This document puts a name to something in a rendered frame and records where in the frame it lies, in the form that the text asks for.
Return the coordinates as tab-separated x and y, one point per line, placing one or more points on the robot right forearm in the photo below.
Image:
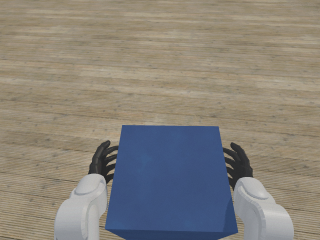
263	219

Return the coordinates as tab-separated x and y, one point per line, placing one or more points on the carton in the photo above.
170	182

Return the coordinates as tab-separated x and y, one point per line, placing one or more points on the robot left forearm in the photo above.
77	218

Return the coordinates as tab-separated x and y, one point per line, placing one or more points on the robot right hand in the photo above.
240	164

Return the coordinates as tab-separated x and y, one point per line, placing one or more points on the robot left hand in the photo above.
100	160

